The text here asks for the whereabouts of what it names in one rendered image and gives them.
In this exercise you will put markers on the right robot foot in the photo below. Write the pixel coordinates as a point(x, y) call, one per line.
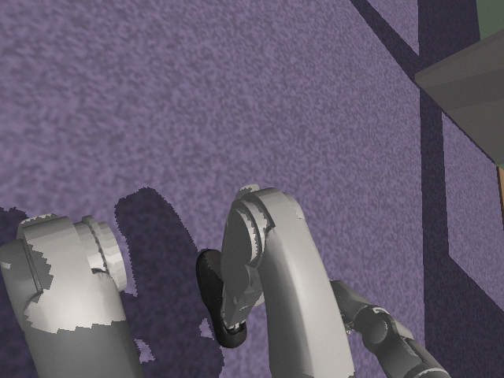
point(210, 283)

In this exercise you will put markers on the right robot arm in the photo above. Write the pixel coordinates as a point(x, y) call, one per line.
point(399, 355)

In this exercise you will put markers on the right robot hand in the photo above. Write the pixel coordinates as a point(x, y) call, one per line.
point(349, 302)

